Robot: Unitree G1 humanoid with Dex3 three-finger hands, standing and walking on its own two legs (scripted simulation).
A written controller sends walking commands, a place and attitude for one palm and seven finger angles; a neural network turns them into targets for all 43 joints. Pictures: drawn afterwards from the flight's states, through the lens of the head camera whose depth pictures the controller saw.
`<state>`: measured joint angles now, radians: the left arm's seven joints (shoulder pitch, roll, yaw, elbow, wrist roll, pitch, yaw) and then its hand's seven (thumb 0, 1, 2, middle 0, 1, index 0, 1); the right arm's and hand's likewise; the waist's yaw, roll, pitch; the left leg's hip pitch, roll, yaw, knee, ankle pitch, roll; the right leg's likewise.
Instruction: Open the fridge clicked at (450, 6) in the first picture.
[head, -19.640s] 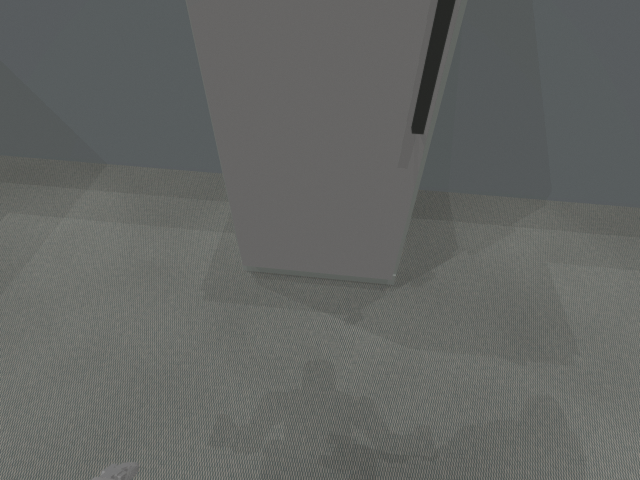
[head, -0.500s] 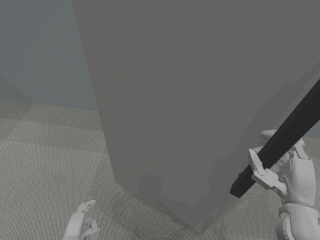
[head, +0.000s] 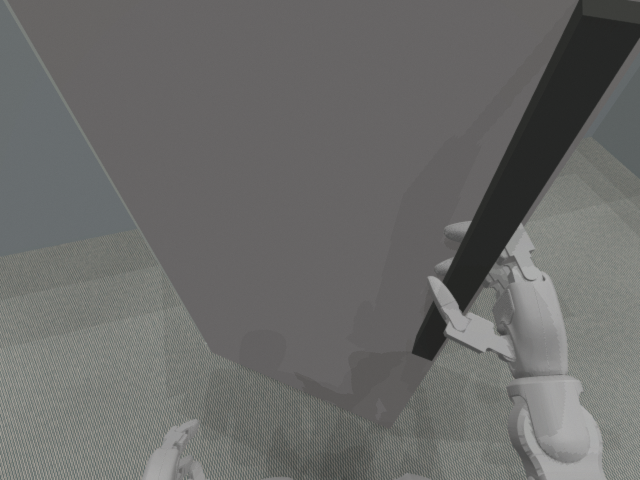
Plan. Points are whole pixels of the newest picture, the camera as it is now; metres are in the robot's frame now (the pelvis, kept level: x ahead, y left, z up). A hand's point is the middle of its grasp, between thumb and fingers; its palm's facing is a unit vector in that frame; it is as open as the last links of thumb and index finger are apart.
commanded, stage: walk backward, drawing the door open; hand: right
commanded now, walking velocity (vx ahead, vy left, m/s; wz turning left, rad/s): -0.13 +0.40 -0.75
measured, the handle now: (477, 240) +0.32 -0.09 +0.19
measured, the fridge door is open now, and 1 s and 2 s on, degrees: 38 64 72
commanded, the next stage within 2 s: stop walking and hold the door back in 1.20 s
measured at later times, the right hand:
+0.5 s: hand (383, 390) +0.19 -0.02 +0.14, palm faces +0.42 +0.89 -0.18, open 7.3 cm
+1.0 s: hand out of the picture +0.10 +0.07 +0.14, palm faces +0.82 +0.52 -0.23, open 6.9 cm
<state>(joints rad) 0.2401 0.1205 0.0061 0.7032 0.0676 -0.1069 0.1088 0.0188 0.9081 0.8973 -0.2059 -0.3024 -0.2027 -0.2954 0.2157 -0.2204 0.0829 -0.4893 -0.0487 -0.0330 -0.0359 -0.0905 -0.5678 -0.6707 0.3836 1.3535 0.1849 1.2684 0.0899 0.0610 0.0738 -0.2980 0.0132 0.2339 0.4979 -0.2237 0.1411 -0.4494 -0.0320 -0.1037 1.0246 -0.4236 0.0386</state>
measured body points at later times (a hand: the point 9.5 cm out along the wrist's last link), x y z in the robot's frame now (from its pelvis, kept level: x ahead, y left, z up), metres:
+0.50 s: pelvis -0.03 +0.21 -0.03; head +0.03 +0.18 +0.42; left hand +0.25 +0.36 -0.11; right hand +0.16 -0.06 +0.15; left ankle +0.09 +0.31 -0.73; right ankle -0.05 +0.13 -0.74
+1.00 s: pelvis +0.05 +0.40 -0.03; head +0.06 +0.35 +0.42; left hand +0.36 +0.45 -0.10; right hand +0.05 +0.05 +0.15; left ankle +0.17 +0.48 -0.72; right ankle +0.03 +0.32 -0.74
